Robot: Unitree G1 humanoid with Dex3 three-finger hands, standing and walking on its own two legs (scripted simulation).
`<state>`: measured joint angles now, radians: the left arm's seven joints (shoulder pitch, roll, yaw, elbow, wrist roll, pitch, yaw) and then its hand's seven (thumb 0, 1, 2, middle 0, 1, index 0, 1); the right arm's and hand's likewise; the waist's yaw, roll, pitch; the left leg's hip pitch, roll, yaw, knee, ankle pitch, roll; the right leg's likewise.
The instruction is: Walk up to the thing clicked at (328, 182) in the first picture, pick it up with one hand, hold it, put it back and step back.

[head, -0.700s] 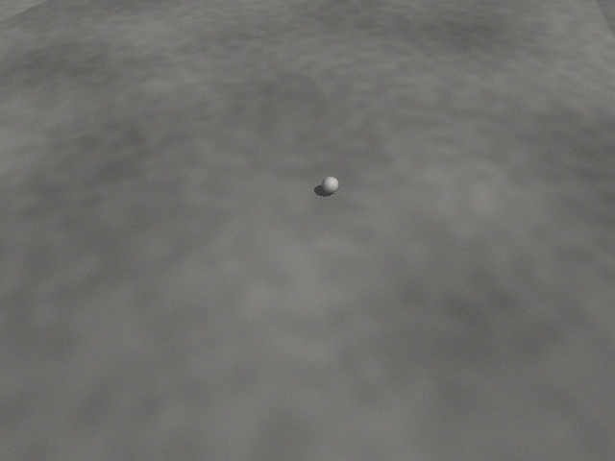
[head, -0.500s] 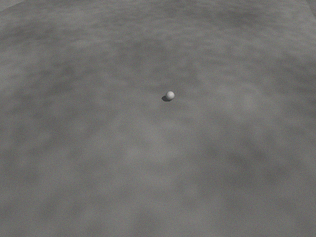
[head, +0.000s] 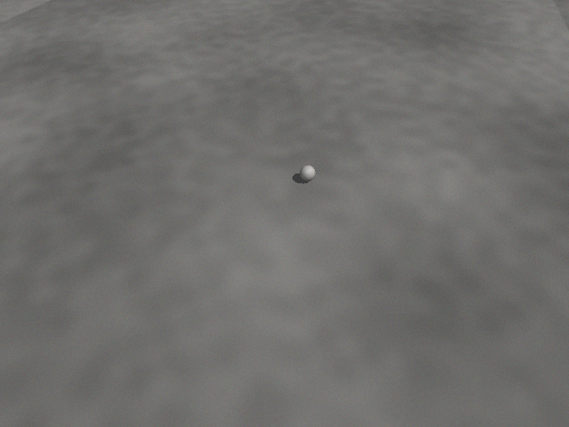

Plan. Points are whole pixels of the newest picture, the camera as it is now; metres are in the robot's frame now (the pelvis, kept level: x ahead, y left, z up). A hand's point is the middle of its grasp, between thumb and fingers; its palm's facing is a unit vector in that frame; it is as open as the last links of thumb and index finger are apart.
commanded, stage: stand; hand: left
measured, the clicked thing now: (307, 173) +1.43 -0.06 -0.74
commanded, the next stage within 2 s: walk up in 0.42 s
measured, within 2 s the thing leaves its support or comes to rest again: neither
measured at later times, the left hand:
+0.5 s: hand out of the picture +0.07 +0.26 -0.15, palm faces -0.09 -0.94 -0.34, open 7.4 cm
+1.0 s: hand (160, 278) +0.43 +0.29 -0.13, palm faces -0.47 -0.72 -0.52, open 7.4 cm
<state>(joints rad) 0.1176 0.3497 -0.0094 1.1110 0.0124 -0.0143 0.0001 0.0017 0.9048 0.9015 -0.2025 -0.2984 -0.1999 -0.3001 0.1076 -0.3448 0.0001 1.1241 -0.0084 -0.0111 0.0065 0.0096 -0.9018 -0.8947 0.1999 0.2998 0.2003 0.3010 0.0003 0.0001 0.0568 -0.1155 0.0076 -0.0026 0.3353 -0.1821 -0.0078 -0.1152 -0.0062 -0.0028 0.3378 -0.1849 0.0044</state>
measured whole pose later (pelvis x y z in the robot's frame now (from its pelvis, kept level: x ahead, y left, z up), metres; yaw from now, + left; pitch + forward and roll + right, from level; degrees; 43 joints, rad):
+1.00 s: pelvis +0.17 +0.07 -0.03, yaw -28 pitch -1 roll -1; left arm 0.20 0.50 0.07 0.92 -0.01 -0.04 -0.02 0.00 0.91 0.90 -0.20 -0.30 -0.20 -0.30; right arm 0.32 -0.45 -0.11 0.83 -0.06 0.02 0.10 0.01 -0.90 -0.89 0.20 0.30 0.20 0.30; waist -0.11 0.06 0.07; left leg 0.05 -0.01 0.17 0.51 -0.52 0.04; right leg -0.45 -0.05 -0.16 0.62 -0.22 -0.03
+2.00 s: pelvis +0.67 +0.18 -0.05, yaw -61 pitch +0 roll -2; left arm 0.38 0.44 0.05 0.82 0.04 -0.08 0.10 0.00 0.90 0.90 -0.21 -0.30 -0.21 -0.30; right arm 0.18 -0.49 -0.11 0.68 -0.07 0.10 0.11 0.01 -0.90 -0.89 0.20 0.30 0.20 0.30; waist -0.01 0.15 0.07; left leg -0.62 0.15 -0.11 1.13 -0.42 -0.01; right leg -0.44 -0.07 0.05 0.82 -0.38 0.02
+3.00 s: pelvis +1.11 +0.38 -0.05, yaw -79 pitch -1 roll -2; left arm 0.30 0.45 0.07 0.86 -0.01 -0.08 0.12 0.00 0.90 0.90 -0.21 -0.30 -0.20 -0.30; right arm 0.29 -0.41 -0.08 0.68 -0.08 0.10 0.06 0.01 -0.90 -0.89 0.20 0.30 0.20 0.30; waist -0.07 0.09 0.14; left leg -0.45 0.04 0.09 0.92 -0.46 0.06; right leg -0.51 0.03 -0.13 0.92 -0.39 -0.04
